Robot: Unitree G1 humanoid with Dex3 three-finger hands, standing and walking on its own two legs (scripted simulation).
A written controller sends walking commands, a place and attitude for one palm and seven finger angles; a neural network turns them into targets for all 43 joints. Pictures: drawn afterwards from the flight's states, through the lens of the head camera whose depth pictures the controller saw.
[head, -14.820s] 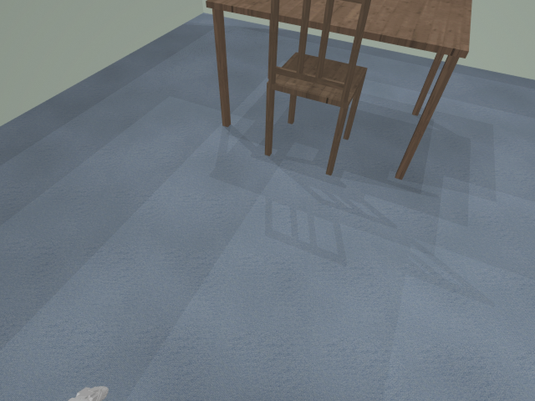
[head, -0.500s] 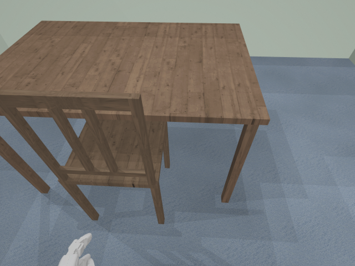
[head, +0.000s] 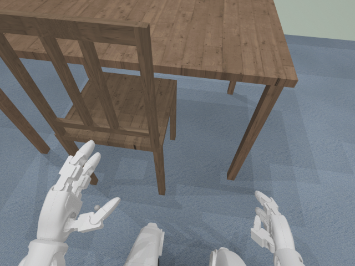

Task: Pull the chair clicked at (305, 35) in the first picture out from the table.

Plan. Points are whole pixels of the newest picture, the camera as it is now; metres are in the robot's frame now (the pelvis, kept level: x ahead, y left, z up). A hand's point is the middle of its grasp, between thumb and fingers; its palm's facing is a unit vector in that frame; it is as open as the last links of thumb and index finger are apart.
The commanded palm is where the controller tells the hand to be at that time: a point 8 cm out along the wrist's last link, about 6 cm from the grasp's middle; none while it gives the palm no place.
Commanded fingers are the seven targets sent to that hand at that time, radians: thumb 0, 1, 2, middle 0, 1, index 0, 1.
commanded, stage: raise the hand toward the chair's back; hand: left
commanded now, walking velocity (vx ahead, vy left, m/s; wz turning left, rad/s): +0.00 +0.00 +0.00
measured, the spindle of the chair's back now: (71, 88) +0.53 +0.39 +0.05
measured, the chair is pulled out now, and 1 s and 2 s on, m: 0.00 0.00 0.00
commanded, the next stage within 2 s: aim the fingers beside a spindle in 1.46 s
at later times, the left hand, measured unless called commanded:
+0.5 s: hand (103, 189) +0.24 +0.19 +0.06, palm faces -0.09 -1.00 -0.04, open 15.4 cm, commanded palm +0.22 +0.25 +0.08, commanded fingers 0.00 -0.45 0.32 -0.06 -0.09 -0.06 -0.09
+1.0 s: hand (84, 165) +0.28 +0.23 +0.09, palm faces +0.01 -1.00 -0.07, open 16.9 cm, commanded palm +0.25 +0.28 +0.09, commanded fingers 0.00 -0.50 0.30 -0.06 -0.08 -0.06 -0.08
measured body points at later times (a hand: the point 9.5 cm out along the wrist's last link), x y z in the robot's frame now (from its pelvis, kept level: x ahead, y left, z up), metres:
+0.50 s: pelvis +0.02 +0.01 +0.02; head +0.08 +0.02 +0.46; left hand +0.24 +0.24 +0.07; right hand +0.19 -0.24 -0.06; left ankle +0.10 +0.14 -0.62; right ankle +0.02 -0.10 -0.62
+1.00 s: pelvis +0.03 +0.02 +0.03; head +0.09 +0.04 +0.48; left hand +0.27 +0.29 +0.10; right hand +0.21 -0.21 -0.05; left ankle +0.10 +0.14 -0.62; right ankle +0.02 -0.10 -0.62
